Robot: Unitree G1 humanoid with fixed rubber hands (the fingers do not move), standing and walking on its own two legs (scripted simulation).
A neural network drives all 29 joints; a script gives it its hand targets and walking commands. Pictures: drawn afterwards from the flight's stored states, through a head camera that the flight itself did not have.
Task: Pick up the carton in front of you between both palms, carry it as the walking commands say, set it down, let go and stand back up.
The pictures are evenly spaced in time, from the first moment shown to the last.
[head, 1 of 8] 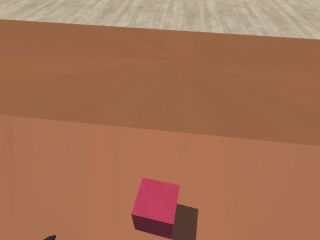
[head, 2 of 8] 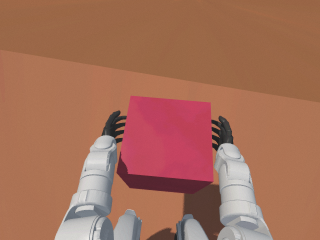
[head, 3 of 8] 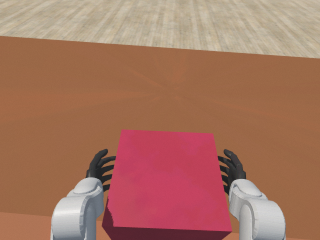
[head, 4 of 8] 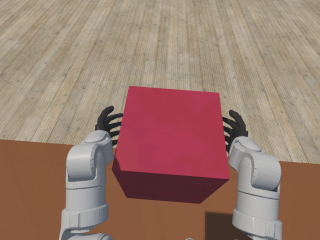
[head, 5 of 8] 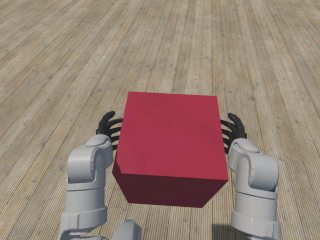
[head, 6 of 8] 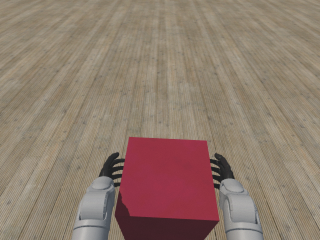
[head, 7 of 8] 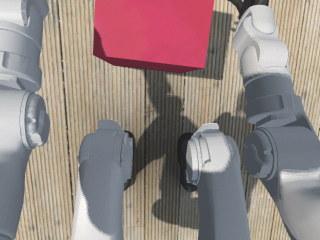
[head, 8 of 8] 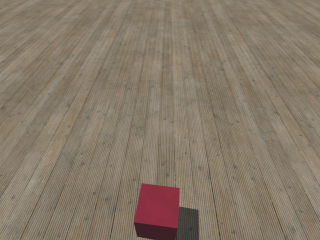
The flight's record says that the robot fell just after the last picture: no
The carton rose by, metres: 0.68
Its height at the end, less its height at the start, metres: -0.31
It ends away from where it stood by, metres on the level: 5.47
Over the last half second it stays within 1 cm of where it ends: yes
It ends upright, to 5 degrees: yes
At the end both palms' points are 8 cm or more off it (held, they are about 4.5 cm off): yes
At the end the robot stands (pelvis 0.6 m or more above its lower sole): yes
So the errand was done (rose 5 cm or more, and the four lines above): yes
